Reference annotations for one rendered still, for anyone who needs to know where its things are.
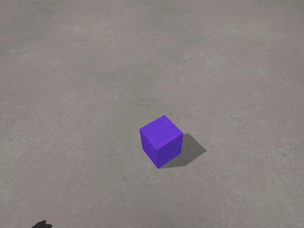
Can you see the carton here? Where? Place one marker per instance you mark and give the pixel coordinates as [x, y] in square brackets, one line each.
[161, 140]

